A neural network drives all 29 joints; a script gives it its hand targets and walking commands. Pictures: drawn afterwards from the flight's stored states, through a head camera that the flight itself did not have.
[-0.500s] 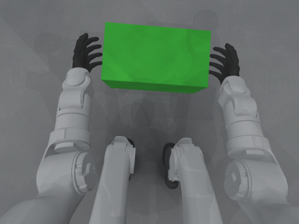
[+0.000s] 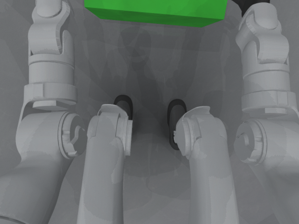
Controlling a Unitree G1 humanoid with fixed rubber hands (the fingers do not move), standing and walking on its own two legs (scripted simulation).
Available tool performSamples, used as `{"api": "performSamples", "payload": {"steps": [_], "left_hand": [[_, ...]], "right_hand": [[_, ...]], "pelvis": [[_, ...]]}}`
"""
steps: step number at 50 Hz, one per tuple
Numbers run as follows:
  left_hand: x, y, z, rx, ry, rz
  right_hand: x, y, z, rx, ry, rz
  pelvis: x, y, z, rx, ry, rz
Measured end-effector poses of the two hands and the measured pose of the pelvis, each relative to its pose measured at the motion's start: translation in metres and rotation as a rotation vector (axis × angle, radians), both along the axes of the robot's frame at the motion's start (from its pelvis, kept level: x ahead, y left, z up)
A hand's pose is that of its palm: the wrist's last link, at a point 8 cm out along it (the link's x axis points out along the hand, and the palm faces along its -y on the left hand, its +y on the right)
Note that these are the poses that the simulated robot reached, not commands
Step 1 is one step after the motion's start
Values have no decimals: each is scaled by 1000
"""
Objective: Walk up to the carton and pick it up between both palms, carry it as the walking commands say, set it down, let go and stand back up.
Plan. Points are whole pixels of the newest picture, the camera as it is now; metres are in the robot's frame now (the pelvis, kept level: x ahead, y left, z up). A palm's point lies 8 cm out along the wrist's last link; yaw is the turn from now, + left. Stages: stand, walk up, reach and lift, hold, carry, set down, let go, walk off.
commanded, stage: set down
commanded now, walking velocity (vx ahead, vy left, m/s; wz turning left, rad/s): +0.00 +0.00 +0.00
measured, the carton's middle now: out of the picture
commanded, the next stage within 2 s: none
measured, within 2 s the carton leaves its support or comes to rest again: rests again in 1.14 s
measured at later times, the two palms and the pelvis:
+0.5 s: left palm out of the picture +0.53 +0.19 -0.26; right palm (243, 7) +0.53 -0.18 -0.27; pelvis -0.01 -0.01 -0.05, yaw +2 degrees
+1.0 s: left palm out of the picture +0.55 +0.19 -0.28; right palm out of the picture +0.55 -0.18 -0.28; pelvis +0.00 -0.01 -0.08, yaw +1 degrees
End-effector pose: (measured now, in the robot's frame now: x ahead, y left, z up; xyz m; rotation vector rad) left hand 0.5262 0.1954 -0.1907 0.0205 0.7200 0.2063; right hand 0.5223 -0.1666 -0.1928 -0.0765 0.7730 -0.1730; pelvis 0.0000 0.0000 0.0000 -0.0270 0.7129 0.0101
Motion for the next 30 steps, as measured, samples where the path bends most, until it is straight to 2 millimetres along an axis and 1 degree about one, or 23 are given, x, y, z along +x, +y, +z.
{"api": "performSamples", "payload": {"steps": [3,5,7,10,12,17,20,24,27,29,30], "left_hand": [[-1,-7,-24,11,-25,-13],[-1,-9,-33,21,-5,-44],[-2,-10,-33,24,20,-33],[0,-10,-24,27,6,-16],[3,-10,-22,5,1,2],[5,-9,-26,-6,22,11],[4,-8,-37,-10,58,0],[2,-9,-60,-1,103,-21],[7,-9,-77,16,80,-28],[10,-9,-86,4,73,-10],[11,-8,-89,5,79,1]], "right_hand": [[-3,-6,-21,-10,-24,-14],[-5,-8,-30,-6,-6,-48],[-6,-7,-31,-10,17,-59],[-2,-6,-22,-13,0,-45],[2,-7,-19,-14,-7,-30],[9,-11,-24,-2,15,43],[10,-13,-38,6,53,69],[9,-15,-65,21,100,75],[11,-14,-86,41,81,48],[14,-13,-96,43,77,27],[16,-12,-96,48,75,26]], "pelvis": [[-7,4,-7,-6,-81,2],[-9,5,-17,-7,-80,1],[-9,5,-25,-5,-100,1],[-13,3,-33,0,-131,1],[-16,2,-38,4,-147,0],[-18,-4,-47,20,-164,-1],[-14,-8,-51,30,-134,-2],[-8,-12,-53,42,-95,-3],[-4,-14,-56,47,-78,-3],[-1,-14,-60,48,-62,-3],[1,-13,-61,47,-63,-3]]}}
